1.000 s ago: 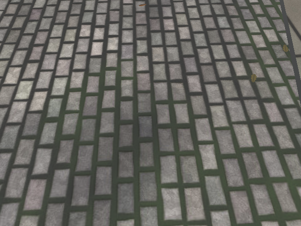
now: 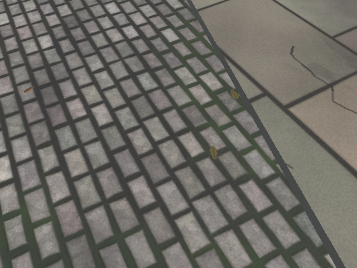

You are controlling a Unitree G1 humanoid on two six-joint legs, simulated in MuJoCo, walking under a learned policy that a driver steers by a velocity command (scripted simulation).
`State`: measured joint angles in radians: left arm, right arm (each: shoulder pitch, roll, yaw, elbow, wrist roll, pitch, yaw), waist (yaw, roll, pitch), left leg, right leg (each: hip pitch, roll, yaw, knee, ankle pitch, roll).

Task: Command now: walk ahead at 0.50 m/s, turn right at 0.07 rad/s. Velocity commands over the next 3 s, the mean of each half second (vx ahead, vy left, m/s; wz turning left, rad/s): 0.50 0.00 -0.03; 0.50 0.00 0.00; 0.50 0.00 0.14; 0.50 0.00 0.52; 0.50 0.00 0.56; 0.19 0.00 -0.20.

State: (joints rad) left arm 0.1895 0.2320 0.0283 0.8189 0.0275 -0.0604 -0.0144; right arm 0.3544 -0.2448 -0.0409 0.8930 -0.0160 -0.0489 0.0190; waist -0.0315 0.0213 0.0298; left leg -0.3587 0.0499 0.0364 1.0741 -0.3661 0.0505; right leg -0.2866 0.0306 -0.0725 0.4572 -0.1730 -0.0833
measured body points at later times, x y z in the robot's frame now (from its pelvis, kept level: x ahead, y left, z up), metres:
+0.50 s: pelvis +0.26 +0.04 -0.01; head +0.29 +0.05 +0.44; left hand +0.24 +0.29 -0.16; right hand +0.41 -0.21 -0.12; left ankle +0.34 +0.11 -0.74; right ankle +0.09 -0.07 -0.65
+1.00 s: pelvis +0.53 +0.01 -0.02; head +0.57 +0.00 +0.43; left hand +0.72 +0.24 -0.12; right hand +0.47 -0.24 -0.17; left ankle +0.35 +0.11 -0.71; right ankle +0.64 -0.07 -0.74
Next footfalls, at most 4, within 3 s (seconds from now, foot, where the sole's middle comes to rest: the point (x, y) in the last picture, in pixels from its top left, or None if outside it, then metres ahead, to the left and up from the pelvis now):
0.42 left None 0.38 0.11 -0.78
0.96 right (207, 218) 0.68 -0.07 -0.78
1.52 left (161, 161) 0.96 0.11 -0.78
2.06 right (173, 105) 1.31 0.05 -0.78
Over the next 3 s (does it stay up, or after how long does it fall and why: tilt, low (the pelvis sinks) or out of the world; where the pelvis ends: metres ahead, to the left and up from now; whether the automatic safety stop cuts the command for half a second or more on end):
stays up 1.39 0.29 0.00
